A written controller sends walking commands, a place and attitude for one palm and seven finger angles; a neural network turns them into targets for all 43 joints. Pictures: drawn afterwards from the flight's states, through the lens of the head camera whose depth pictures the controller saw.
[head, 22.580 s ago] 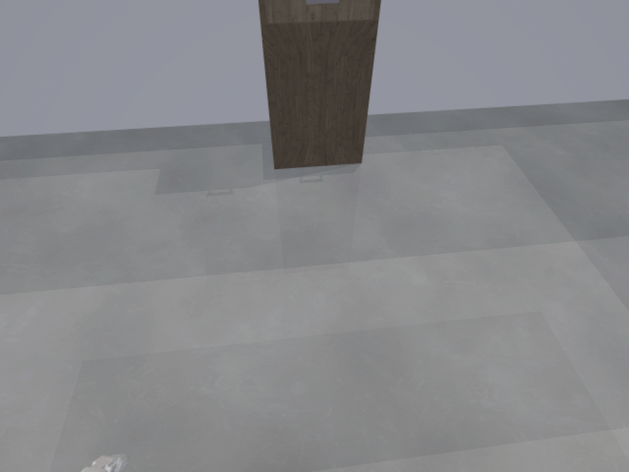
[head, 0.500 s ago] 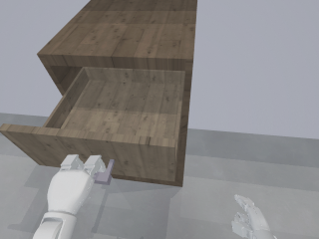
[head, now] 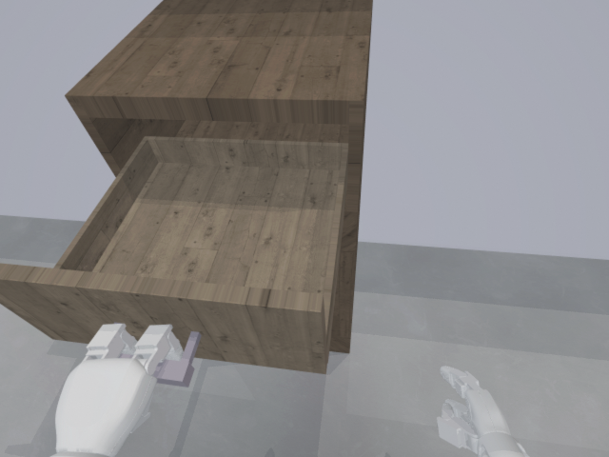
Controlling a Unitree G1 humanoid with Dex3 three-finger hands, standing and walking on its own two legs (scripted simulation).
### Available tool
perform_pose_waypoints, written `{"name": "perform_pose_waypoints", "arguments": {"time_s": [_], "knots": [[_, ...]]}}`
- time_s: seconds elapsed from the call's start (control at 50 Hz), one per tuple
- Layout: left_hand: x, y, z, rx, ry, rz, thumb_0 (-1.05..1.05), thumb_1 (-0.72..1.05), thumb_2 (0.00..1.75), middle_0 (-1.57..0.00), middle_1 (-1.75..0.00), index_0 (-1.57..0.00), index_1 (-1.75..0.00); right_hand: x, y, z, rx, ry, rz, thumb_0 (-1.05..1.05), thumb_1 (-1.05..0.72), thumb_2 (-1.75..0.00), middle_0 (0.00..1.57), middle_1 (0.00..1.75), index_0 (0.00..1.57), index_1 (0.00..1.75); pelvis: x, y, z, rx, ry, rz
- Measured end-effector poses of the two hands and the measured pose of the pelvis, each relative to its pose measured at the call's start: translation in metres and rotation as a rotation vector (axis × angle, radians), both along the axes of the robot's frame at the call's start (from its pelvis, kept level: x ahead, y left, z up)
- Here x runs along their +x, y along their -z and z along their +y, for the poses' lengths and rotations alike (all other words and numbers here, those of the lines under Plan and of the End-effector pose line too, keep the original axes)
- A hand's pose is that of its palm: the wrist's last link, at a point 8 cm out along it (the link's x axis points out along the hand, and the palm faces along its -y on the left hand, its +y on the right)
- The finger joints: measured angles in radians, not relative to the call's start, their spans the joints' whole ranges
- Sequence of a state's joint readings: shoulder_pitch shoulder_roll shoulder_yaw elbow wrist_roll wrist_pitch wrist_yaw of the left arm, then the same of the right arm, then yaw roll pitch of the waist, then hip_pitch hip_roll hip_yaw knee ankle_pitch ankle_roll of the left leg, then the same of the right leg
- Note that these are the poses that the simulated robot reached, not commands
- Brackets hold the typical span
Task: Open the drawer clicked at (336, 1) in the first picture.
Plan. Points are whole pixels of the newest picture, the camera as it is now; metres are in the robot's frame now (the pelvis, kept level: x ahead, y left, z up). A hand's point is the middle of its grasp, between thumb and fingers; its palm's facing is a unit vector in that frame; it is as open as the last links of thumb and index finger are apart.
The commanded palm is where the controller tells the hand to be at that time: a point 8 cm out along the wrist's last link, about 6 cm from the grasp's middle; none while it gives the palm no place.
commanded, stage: pull the drawer open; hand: left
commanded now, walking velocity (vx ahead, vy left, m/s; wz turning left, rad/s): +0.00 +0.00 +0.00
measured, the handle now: (147, 351) +0.22 +0.21 +0.06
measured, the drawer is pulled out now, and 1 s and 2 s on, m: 0.30 0.30 0.29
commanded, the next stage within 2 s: open the thumb to release the handle in 0.36 s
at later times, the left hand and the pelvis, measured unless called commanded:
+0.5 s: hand (137, 404) +0.17 +0.21 +0.04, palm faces +0.00 -0.10 -1.00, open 5.6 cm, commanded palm +0.14 +0.23 +0.09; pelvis +0.01 +0.00 -0.01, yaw -1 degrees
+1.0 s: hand (138, 404) +0.17 +0.21 +0.04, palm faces +0.00 -0.11 -0.99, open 12.7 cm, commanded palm +0.14 +0.22 +0.09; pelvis +0.00 -0.01 +0.00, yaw +1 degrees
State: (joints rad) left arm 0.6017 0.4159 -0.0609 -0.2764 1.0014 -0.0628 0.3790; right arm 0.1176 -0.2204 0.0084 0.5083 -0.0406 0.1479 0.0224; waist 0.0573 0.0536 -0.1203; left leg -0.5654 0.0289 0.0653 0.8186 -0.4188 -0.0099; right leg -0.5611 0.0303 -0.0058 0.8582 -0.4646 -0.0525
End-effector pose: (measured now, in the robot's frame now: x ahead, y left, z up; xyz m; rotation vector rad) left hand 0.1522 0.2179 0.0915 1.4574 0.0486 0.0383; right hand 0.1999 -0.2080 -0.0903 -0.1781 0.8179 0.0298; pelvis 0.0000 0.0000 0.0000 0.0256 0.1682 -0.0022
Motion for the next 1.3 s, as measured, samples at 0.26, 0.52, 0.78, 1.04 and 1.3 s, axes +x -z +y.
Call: {"name": "perform_pose_waypoints", "arguments": {"time_s": [0.26, 0.52, 0.78, 1.04, 1.3], "knots": [[-0.001, -0.001, 0.000, -0.010, 0.001, 0.013, 0.04, 0.72, 0.76, -0.30, -1.34, -0.42, -1.35, -0.007, -0.001, -0.024, -0.031, 0.049, 0.013, 0.02, -0.91, -0.90, 0.20, 0.30, 0.20, 0.30, 0.007, 0.002, 0.001, 0.002, 0.025, 0.028], [-0.001, 0.000, 0.000, 0.026, 0.009, -0.010, 0.02, 0.71, 0.76, -0.32, -1.34, -0.42, -1.35, 0.004, 0.013, -0.015, -0.023, 0.022, 0.035, 0.01, -0.91, -0.90, 0.20, 0.30, 0.20, 0.30, 0.013, 0.008, 0.004, 0.004, 0.015, 0.051], [0.005, -0.002, -0.004, 0.010, -0.049, -0.035, 0.00, 0.31, 0.64, -0.38, -1.30, -0.38, -1.29, 0.009, 0.010, 0.005, 0.017, -0.022, 0.017, 0.02, -0.91, -0.90, 0.20, 0.30, 0.20, 0.30, 0.006, 0.003, -0.004, 0.005, -0.009, 0.008], [-0.004, -0.003, -0.002, 0.002, -0.027, -0.007, 0.00, -0.37, 0.36, -0.33, -1.22, -0.33, -1.22, 0.002, -0.005, -0.016, -0.043, -0.007, -0.012, 0.01, -0.91, -0.90, 0.20, 0.30, 0.20, 0.30, -0.003, -0.003, -0.008, 0.002, -0.012, -0.019], [-0.004, 0.001, -0.002, 0.012, -0.028, -0.058, -0.01, -0.49, 0.31, -0.32, -1.23, -0.32, -1.20, -0.017, 0.010, -0.011, -0.044, 0.002, 0.051, 0.02, -0.91, -0.90, 0.20, 0.30, 0.20, 0.30, -0.013, 0.000, -0.003, -0.002, -0.028, -0.016]]}}
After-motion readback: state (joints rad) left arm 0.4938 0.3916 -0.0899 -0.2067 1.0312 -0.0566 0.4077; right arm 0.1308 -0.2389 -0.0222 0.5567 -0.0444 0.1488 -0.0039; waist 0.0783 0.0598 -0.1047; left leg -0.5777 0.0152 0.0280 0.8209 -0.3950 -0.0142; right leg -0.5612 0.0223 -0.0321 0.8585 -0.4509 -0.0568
